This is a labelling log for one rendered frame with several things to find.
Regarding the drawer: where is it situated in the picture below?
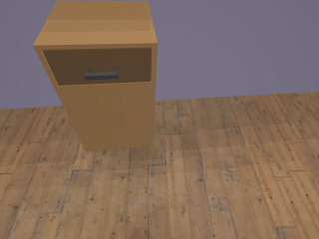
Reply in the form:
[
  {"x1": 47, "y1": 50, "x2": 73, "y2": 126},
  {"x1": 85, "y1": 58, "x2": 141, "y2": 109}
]
[{"x1": 43, "y1": 47, "x2": 152, "y2": 86}]

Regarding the handle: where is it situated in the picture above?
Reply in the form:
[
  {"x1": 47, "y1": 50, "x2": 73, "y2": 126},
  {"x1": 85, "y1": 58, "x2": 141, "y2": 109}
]
[{"x1": 85, "y1": 67, "x2": 119, "y2": 81}]

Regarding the cabinet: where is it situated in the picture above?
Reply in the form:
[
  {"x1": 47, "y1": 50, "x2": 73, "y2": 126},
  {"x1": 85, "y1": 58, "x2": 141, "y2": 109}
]
[{"x1": 33, "y1": 0, "x2": 158, "y2": 152}]

